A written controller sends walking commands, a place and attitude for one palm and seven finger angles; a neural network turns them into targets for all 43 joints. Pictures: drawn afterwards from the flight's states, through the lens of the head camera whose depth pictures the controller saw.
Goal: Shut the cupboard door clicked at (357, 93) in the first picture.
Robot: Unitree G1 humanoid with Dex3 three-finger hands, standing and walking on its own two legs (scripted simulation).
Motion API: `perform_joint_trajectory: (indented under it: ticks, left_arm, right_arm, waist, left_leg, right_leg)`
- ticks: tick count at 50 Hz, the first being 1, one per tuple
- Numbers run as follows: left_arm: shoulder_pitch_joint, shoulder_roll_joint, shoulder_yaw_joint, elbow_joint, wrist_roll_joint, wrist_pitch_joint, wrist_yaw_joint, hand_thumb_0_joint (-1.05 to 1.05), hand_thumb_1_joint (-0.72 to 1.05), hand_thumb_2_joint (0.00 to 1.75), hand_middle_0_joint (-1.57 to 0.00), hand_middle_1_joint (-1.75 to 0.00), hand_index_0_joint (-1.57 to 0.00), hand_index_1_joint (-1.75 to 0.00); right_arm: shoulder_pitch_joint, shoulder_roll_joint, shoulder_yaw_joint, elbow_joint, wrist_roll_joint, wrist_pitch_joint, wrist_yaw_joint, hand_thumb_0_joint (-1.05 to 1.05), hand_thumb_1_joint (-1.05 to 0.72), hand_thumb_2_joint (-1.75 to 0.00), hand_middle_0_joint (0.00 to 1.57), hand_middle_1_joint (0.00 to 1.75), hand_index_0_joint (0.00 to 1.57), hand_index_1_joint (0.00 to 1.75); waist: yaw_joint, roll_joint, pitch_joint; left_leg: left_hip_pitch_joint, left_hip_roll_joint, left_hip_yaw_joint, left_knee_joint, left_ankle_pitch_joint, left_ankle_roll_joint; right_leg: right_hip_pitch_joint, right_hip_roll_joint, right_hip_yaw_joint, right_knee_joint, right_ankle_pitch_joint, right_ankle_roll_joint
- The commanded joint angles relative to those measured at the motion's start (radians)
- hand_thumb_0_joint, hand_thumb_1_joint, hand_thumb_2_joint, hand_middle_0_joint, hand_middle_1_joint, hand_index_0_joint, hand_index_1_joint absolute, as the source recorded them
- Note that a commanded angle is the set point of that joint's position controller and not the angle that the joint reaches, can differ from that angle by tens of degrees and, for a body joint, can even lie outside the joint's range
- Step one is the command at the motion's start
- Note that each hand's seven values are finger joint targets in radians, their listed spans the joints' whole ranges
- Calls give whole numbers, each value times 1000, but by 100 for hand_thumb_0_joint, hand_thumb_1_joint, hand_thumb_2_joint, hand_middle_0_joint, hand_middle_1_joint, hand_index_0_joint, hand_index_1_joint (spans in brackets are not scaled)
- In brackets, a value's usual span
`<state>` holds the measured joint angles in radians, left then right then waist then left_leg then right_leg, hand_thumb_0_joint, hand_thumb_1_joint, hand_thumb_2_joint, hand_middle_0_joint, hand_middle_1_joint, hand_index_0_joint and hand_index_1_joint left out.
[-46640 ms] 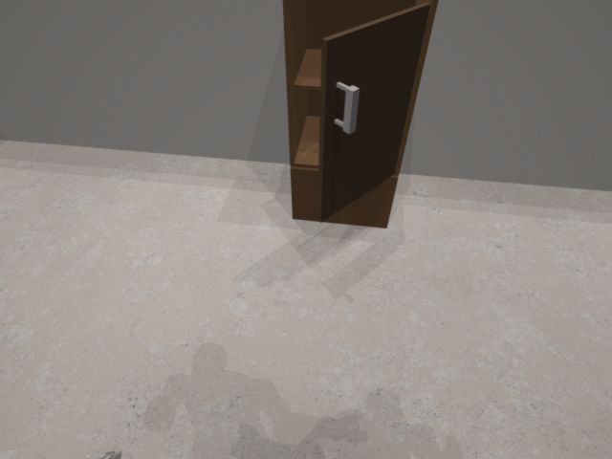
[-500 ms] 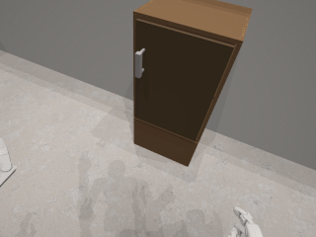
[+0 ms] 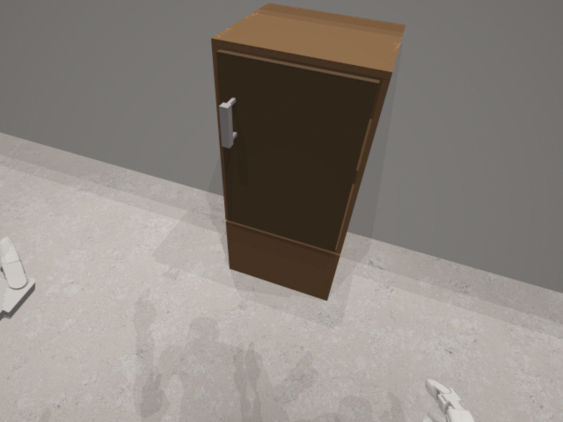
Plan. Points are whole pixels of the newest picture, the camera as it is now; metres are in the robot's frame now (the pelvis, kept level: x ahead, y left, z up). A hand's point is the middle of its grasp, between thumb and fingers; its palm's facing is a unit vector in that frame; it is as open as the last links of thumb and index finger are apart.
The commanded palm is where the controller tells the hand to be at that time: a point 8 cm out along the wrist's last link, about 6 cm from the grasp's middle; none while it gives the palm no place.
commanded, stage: stop stepping back and stand still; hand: left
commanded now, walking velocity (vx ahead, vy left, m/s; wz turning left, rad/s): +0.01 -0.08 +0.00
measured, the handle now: (230, 122) +0.84 +0.17 +0.00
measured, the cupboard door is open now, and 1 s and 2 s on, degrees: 0 0 0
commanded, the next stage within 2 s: let the arm hang, fingers relaxed in 0.18 s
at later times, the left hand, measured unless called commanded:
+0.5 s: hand out of the picture +0.11 +0.21 -0.13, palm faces -0.01 -0.96 -0.27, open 7.4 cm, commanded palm none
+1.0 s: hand out of the picture -0.06 +0.19 -0.16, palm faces +0.08 -0.98 -0.20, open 7.3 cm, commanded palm none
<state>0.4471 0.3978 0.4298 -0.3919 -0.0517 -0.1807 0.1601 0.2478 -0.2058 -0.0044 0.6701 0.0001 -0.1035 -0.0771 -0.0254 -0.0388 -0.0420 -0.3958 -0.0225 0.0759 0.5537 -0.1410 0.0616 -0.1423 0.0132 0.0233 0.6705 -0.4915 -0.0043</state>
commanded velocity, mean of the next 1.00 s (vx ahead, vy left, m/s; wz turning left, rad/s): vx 0.02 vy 0.00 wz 0.00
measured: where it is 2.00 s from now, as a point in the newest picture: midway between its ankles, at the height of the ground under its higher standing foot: outside the picture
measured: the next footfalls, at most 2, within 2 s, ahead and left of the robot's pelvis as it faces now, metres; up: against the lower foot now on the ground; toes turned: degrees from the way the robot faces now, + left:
right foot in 0.44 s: +0.01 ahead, -0.11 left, +0.00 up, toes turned +2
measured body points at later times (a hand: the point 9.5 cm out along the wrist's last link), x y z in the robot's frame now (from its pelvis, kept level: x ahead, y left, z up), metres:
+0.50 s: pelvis -0.01 +0.01 +0.00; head -0.01 +0.00 +0.45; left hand +0.11 +0.26 -0.11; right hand +0.12 -0.25 -0.12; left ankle +0.10 +0.08 -0.72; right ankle -0.03 -0.11 -0.72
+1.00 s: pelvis -0.01 +0.01 +0.02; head -0.01 +0.01 +0.47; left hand -0.06 +0.24 -0.14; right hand -0.01 -0.20 -0.15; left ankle +0.06 +0.10 -0.72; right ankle -0.03 -0.11 -0.72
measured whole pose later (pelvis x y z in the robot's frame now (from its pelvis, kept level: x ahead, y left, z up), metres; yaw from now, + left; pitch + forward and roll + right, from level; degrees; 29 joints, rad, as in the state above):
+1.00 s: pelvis -0.01 +0.01 +0.02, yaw +2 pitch -1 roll -1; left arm 0.37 0.15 0.01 1.15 0.02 0.02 0.03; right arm 0.30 -0.13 0.00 1.13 -0.01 0.02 -0.04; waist 0.00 0.01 0.01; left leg -0.26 -0.05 0.00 0.39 -0.11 0.05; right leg -0.11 0.00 -0.01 0.41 -0.27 0.00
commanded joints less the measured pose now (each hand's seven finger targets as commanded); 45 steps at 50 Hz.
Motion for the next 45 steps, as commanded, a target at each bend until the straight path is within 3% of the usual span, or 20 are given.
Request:
perform_joint_trajectory:
  ticks: [1, 3, 5, 7, 11, 13, 14, 15, 16, 19, 22, 24, 25, 26, 28, 30, 32, 34, 40, 45]
  left_arm:
    - [104, 221, 156, -341, -8, -96, 11, 0, 90, 90, -20, -30, -20, -30]
    - [195, 236, 190, -308, -18, -83, 12, 0, 90, 90, -20, -30, -20, -30]
    - [206, 207, 169, -269, -29, -64, 11, 0, 90, 90, -20, -30, -20, -30]
    - [139, 187, 138, -238, -27, -52, 18, 0, 90, 90, -20, -30, -20, -30]
    - [-50, 168, 57, -181, -1, -54, 24, 0, 90, 90, -20, -30, -20, -30]
    - [-130, 180, 37, -202, 6, -62, 16, 0, 90, 90, -20, -30, -20, -30]
    - [-31, -19, -310, 505, 88, 107, -132, 0, 90, 90, -20, -30, -20, -30]
    - [-12, -56, -304, 527, 68, 189, -143, 0, 90, 90, -20, -30, -20, -30]
    - [-23, -95, -329, 555, 70, 208, -143, 0, 90, 90, -20, -30, -20, -30]
    - [-60, -53, -337, 718, 74, 206, -153, 0, 90, 90, -20, -30, -20, -30]
    - [-28, 17, -336, 932, 79, 207, -154, 0, 90, 90, -20, -30, -20, -30]
    - [-46, 27, -357, 1052, 83, 196, -155, 0, 90, 90, -20, -30, -20, -30]
    - [-140, 20, -368, 1077, 80, 193, -148, 0, 90, 90, -20, -30, -20, -30]
    - [-233, -2, -376, 1096, 74, 191, -141, 0, 90, 90, -20, -30, -20, -30]
    - [-246, -45, -375, 1168, 73, 175, -138, 0, 90, 90, -20, -30, -20, -30]
    - [-139, -99, -387, 1270, 63, 170, -136, 0, 90, 90, -20, -30, -20, -30]
    - [-71, -114, -393, 1353, 58, 173, -134, 0, 90, 90, -20, -30, -20, -30]
    - [-66, -120, -397, 1411, 55, 179, -131, 0, 90, 90, -20, -30, -20, -30]
    - [-29, -145, -409, 1506, 60, 189, -133, 0, 90, 90, -20, -30, -20, -30]
    - [-4, -158, -411, 1526, 63, 187, -130, 0, 90, 90, -20, -30, -20, -30]
  right_arm:
    - [-107, -117, -26, -204, -12, -66, -3, 0, -90, -90, 20, 30, 20, 30]
    - [-102, -116, -32, -210, -10, -54, 1, 0, -90, -90, 20, 30, 20, 30]
    - [-90, -104, -35, -207, -10, -28, 0, 0, -90, -90, 20, 30, 20, 30]
    - [-78, -106, -30, -187, -10, -11, -4, 0, -90, -90, 20, 30, 20, 30]
    - [-81, -124, -27, -164, 5, -32, -20, 0, -90, -90, 20, 30, 20, 30]
    - [-109, -133, -25, -169, 8, -48, -30, 0, -90, -90, 20, 30, 20, 30]
    - [-107, -328, -62, 24, -6, -73, 69, 0, -90, -90, 20, 30, 20, 30]
    - [-56, -256, -50, 17, 3, -2, 68, 0, -90, -90, 20, 30, 20, 30]
    - [-55, -238, -38, 18, -14, 15, 63, 0, -90, -90, 20, 30, 20, 30]
    - [-59, -233, -20, 17, -39, 50, 58, 0, -90, -90, 20, 30, 20, 30]
    - [-129, -238, -24, 41, -31, 85, 66, 0, -90, -90, 20, 30, 20, 30]
    - [-126, -154, -14, 78, -24, 109, 73, 0, -90, -90, 20, 30, 20, 30]
    - [-109, -132, -21, 110, -29, 120, 69, 0, -90, -90, 20, 30, 20, 30]
    - [-90, -126, -23, 140, -27, 124, 67, 0, -90, -90, 20, 30, 20, 30]
    - [4, -87, -20, 198, -28, 114, 63, 0, -90, -90, 20, 30, 20, 30]
    - [41, -81, -6, 252, -26, 86, 52, 0, -90, -90, 20, 30, 20, 30]
    - [29, -96, -4, 289, -19, 76, 33, 0, -90, -90, 20, 30, 20, 30]
    - [52, -95, -4, 328, -12, 78, 27, 0, -90, -90, 20, 30, 20, 30]
    - [75, -77, -9, 395, -12, 98, 28, 0, -90, -90, 20, 30, 20, 30]
    - [96, -58, -13, 417, -14, 105, 31, 0, -90, -90, 20, 30, 20, 30]
  waist:
    - [22, 241, -73]
    - [18, 195, -115]
    - [5, 20, -66]
    - [-4, -23, 8]
    - [-6, 18, 12]
    - [-8, 102, 33]
    - [-20, 186, 89]
    - [3, 177, 13]
    - [10, 116, -17]
    - [24, -21, -53]
    - [71, -18, -22]
    - [48, -134, 49]
    - [26, -168, 108]
    - [-2, -72, 150]
    - [-39, 68, 102]
    - [5, 192, -15]
    - [33, 172, -61]
    - [27, 159, -57]
    - [26, 75, 88]
    - [24, 21, 112]
  left_leg:
    - [-9, 159, -228, -364, -419, -56]
    - [40, 104, -136, -250, -349, -84]
    - [105, 70, -104, -80, -230, -87]
    - [125, 68, -93, 55, -127, -78]
    - [208, 90, -111, -31, -9, -47]
    - [276, 132, -174, -116, -81, -40]
    - [138, 191, -297, -1, 320, 12]
    - [118, 225, -310, -87, 388, 41]
    - [96, 265, -367, -141, 282, 70]
    - [100, 285, -460, -242, -7, 113]
    - [-109, 170, -300, -266, -318, 32]
    - [-56, 19, -165, -43, -282, -53]
    - [20, -13, -109, 146, -176, -68]
    - [57, 10, -119, 214, -178, -61]
    - [137, 42, -117, 88, -60, -55]
    - [226, 113, -207, -92, 264, -30]
    - [227, 131, -232, -111, 327, -2]
    - [259, 145, -246, -148, 330, 4]
    - [172, 128, -258, -272, -72, -7]
    - [154, 112, -243, -284, -156, -12]
  right_leg:
    - [66, 27, -56, -216, 60, -28]
    - [31, -6, -18, -299, 49, -45]
    - [-130, -89, 108, -405, -60, -93]
    - [-251, -184, 209, -461, -33, -136]
    - [-206, -126, 100, -346, 234, -60]
    - [-263, -66, 43, -309, 123, -23]
    - [-286, -73, -49, -45, 282, -20]
    - [-196, -47, -40, 42, 132, -3]
    - [-210, -29, -23, 123, -24, 4]
    - [-206, -39, 23, 161, -60, -8]
    - [31, -48, 30, -119, 62, -44]
    - [-177, -212, 268, -426, -231, -135]
    - [-314, -302, 364, -539, -230, -194]
    - [-358, -299, 324, -523, -99, -207]
    - [-266, -212, 171, -371, 246, -164]
    - [-110, -104, 75, -240, 408, -68]
    - [-15, -85, 56, -266, 408, -42]
    - [-2, -79, 31, -274, 361, -33]
    - [-33, -82, 34, -346, 223, -40]
    - [-59, -85, 36, -355, 187, -41]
